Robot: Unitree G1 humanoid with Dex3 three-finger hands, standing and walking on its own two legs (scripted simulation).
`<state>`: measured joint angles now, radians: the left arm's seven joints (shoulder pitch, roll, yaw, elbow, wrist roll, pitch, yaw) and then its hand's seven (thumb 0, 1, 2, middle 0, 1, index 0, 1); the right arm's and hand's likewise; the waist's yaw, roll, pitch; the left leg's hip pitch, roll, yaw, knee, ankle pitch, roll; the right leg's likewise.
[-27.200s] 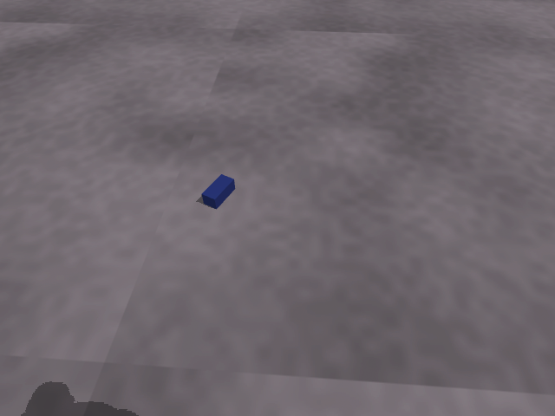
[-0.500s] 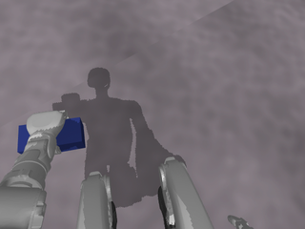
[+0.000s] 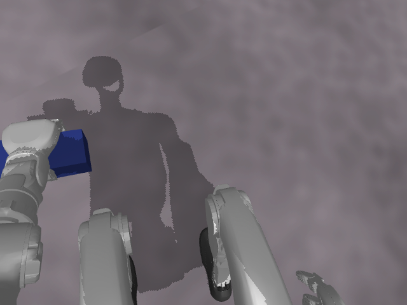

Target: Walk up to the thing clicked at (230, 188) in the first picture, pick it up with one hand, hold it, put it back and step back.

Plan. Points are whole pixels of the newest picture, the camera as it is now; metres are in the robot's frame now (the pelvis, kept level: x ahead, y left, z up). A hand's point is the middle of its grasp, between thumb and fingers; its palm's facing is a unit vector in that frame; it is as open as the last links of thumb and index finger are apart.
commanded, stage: crouch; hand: left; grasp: from above
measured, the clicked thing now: (45, 157) +0.45 +0.25 -0.21
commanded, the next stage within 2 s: lower in 0.46 s
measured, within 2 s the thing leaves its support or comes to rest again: rests again in 1.50 s
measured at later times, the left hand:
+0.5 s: hand (53, 156) +0.46 +0.24 -0.23, palm faces -0.47 -0.04 -0.88, open 10.5 cm
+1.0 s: hand (60, 159) +0.46 +0.24 -0.30, palm faces -0.47 -0.05 -0.88, open 10.5 cm
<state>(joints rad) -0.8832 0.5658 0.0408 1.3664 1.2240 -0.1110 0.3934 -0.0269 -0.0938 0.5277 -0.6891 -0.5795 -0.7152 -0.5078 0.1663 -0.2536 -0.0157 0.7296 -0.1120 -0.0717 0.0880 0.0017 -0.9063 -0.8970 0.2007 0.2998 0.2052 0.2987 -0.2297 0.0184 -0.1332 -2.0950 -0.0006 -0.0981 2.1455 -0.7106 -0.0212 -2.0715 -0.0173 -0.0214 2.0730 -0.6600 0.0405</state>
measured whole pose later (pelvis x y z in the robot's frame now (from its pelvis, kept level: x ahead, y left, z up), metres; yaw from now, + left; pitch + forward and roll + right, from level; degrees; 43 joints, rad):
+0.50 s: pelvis -0.01 +0.00 -0.06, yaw -1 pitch +36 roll -6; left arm -0.98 0.65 0.09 1.50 1.27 -0.16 0.44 -0.03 -0.10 0.53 -0.69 -0.57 -0.72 -0.50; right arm 0.18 -0.26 0.03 0.76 -0.14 -0.08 0.13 0.00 -0.91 -0.90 0.20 0.30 0.21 0.30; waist -0.27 0.01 -0.07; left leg -2.25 -0.01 -0.12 2.32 -0.71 -0.03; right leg -2.22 -0.01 -0.02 2.24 -0.65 0.04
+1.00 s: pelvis +0.00 +0.00 -0.09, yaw -3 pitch +35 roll -8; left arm -0.99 0.73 0.12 1.54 1.30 -0.19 0.49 -0.03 -0.09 0.52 -0.70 -0.57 -0.73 -0.49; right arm 0.17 -0.29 0.07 0.75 -0.18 -0.11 0.17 0.00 -0.91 -0.90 0.20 0.30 0.20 0.30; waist -0.30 -0.03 0.00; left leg -2.33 -0.02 -0.15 2.44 -0.72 -0.03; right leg -2.29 0.00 -0.05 2.33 -0.65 0.05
